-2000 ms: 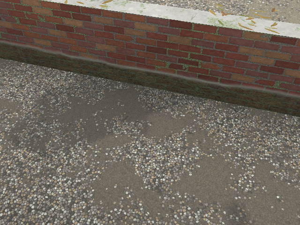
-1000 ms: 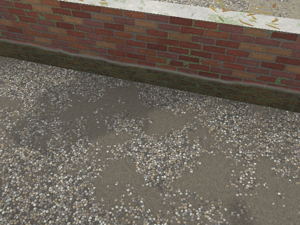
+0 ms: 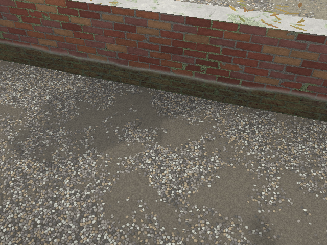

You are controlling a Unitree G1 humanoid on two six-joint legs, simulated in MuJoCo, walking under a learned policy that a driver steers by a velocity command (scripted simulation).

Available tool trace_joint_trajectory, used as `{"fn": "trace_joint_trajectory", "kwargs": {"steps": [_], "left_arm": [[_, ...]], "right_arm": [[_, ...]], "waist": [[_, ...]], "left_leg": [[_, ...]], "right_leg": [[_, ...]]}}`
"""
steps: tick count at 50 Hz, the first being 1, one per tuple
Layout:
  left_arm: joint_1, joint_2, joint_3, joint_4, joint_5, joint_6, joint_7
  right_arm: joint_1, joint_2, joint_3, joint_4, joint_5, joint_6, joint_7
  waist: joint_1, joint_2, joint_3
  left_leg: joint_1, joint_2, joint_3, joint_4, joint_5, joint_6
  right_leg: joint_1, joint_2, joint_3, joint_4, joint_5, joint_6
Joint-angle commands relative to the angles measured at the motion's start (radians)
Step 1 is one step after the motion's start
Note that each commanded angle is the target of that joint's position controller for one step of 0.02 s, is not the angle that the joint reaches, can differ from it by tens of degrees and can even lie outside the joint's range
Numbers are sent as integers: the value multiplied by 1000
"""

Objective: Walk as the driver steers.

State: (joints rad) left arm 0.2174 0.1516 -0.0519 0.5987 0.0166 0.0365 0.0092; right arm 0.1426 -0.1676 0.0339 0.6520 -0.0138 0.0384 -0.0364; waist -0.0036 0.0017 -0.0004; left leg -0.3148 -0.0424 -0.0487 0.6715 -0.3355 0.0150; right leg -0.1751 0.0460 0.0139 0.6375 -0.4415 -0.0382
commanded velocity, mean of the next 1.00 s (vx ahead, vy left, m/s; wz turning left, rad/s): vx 0.39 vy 0.00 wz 0.00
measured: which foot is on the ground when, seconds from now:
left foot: down 0.00-1.00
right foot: down 0.00-1.00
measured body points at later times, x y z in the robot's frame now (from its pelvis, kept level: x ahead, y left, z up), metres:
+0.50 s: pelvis +0.00 +0.00 +0.00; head +0.00 +0.00 +0.45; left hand +0.16 +0.20 -0.10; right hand +0.18 -0.21 -0.09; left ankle +0.01 +0.11 -0.72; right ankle -0.06 -0.10 -0.72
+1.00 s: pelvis +0.02 +0.00 +0.02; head +0.02 +0.00 +0.47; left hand +0.13 +0.22 -0.11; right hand +0.13 -0.24 -0.11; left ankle +0.01 +0.11 -0.72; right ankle -0.06 -0.10 -0.72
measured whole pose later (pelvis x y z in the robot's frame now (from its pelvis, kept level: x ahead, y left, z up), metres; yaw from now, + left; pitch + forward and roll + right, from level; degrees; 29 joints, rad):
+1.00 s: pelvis +0.02 +0.00 +0.02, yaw +0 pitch +0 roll +0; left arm 0.29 0.18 -0.04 0.71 0.00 0.04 0.04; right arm 0.23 -0.18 0.02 0.77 0.00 0.05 -0.07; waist -0.01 0.00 -0.02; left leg -0.21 -0.04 -0.05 0.48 -0.26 0.01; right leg -0.06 0.04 0.02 0.41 -0.35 -0.04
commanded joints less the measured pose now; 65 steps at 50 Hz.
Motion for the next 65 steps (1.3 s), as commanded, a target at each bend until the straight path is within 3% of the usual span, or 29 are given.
{"fn": "trace_joint_trajectory", "kwargs": {"steps": [1, 3, 11, 12, 13, 21, 22, 24, 29, 34, 39, 40, 44, 46, 49, 56, 57, 61, 65], "left_arm": [[-50, 71, 25, -78, -8, -14, -2], [-38, 66, 19, -83, 0, -15, 1], [-38, 65, 18, -83, 0, -16, 2], [-49, 70, 25, -78, -8, -14, -2], [-43, 64, 17, -85, -1, -15, 0], [-38, 65, 18, -83, 0, -17, 2], [-49, 70, 24, -78, -8, -14, -2], [-36, 65, 18, -82, -1, -16, 1], [-20, 62, 16, -73, 0, -17, 1], [8, 55, 13, -42, -2, -18, 1], [19, 77, 19, -4, -11, -24, 3], [41, 94, 26, 17, -22, -26, 16], [48, 96, 25, 37, -29, -23, 26], [64, 90, 23, 51, -23, -12, 27], [55, 85, 23, 48, -19, 1, 29], [60, 107, 27, 27, -12, 1, 35], [52, 101, 22, 23, -6, 3, 37], [40, 96, 18, 8, 0, 8, 40], [32, 95, 19, -4, -3, 10, 37]], "right_arm": [[-84, -68, -18, -91, 7, -21, 1], [-65, -74, -20, -85, -1, -17, -2], [-63, -73, -19, -84, 0, -16, -2], [-83, -67, -18, -90, 7, -21, 1], [-73, -73, -19, -89, 0, -18, -1], [-63, -73, -19, -84, 0, -16, -2], [-83, -67, -18, -90, 7, -21, 1], [-64, -74, -19, -85, -1, -17, -2], [-40, -72, -18, -73, 0, -16, -4], [-13, -72, -16, -39, 7, -15, -7], [19, -88, -23, 5, 13, -16, -12], [24, -83, -26, 14, 17, -12, -20], [50, -88, -29, 43, 26, -12, -32], [62, -82, -27, 51, 17, -9, -32], [44, -78, -29, 43, 15, -3, -31], [53, -92, -31, 19, 5, -5, -33], [34, -62, -23, 0, 4, -3, -30], [34, -81, -25, -16, 3, 5, -29], [27, -96, -27, -24, 0, 6, -28]], "waist": [[9, -33, -67], [1, 0, -42], [0, -4, -48], [9, -33, -67], [0, -1, -36], [0, -4, -47], [9, -33, -67], [1, 0, -41], [-2, -1, -44], [-5, 9, 6], [-9, -5, -3], [-11, -35, -22], [-7, -25, -53], [-4, -14, -77], [-2, -11, -46], [0, -22, -17], [-6, -8, -22], [-12, -6, -53], [-5, -17, -60]], "left_leg": [[51, 31, -31, -78, 190, 26], [44, 37, -33, -84, 243, 27], [46, 38, -34, -84, 249, 27], [51, 31, -31, -78, 191, 26], [38, 36, -30, -83, 239, 25], [46, 38, -34, -84, 249, 27], [51, 32, -30, -78, 192, 26], [44, 37, -32, -84, 244, 26], [48, 41, -42, -97, 207, 30], [44, 60, -77, -180, 138, 25], [96, 72, -87, -235, 246, 14], [105, 74, -85, -239, 287, 24], [128, 78, -71, -255, 345, 19], [141, 74, -62, -267, 291, 28], [112, 53, -38, -228, 222, 42], [47, 30, 0, -100, 308, 63], [69, 31, -3, -103, 377, 60], [101, 37, -6, -68, 487, 68], [60, 39, -3, -44, 453, 74]], "right_leg": [[-24, -50, 65, -98, 284, -12], [-41, -50, 60, -98, 331, -11], [-36, -48, 56, -97, 337, -8], [-23, -50, 65, -98, 286, -12], [-43, -52, 62, -101, 331, -12], [-36, -48, 56, -97, 337, -9], [-24, -50, 65, -99, 287, -12], [-41, -50, 60, -99, 332, -11], [-36, -50, 60, -107, 310, -12], [-36, -63, 79, -184, 257, -9], [38, -83, 96, -255, 407, 0], [72, -93, 101, -252, 496, 3], [124, -108, 97, -265, 617, 3], [139, -96, 85, -279, 488, 3], [110, -70, 66, -253, 371, -6], [64, -68, 54, -124, 560, -26], [46, -68, 50, -114, 591, -18], [33, -48, 32, -75, 591, 2], [40, -46, 29, -39, 566, -1]]}}
Keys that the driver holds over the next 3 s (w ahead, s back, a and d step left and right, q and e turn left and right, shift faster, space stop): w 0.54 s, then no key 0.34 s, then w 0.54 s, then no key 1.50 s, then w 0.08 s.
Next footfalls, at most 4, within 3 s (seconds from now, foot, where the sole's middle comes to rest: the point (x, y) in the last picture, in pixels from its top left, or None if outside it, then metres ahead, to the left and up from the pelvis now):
none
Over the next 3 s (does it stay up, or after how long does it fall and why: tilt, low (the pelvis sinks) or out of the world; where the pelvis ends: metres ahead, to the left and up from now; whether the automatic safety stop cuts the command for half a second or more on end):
stays up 0.01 0.01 0.02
